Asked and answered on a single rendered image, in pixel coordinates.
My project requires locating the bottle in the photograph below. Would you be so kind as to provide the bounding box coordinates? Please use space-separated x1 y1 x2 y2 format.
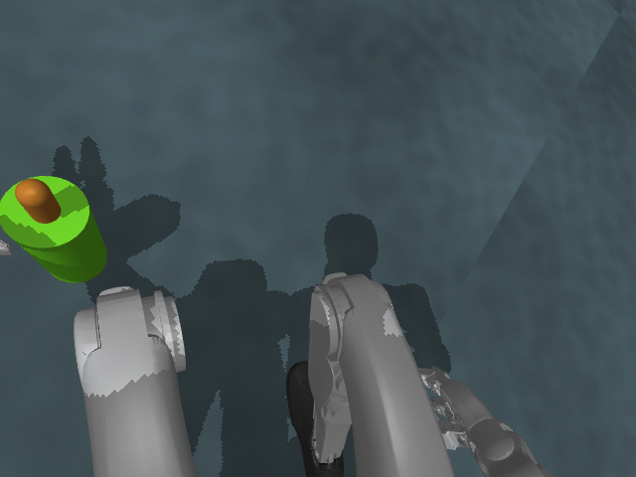
0 176 107 283

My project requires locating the right robot hand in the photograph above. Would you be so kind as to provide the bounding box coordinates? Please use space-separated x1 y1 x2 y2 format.
418 367 495 450

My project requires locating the right robot arm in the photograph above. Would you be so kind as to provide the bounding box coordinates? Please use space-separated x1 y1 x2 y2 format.
467 418 554 477

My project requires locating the right robot foot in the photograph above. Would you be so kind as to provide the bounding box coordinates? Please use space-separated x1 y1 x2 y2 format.
286 361 344 477

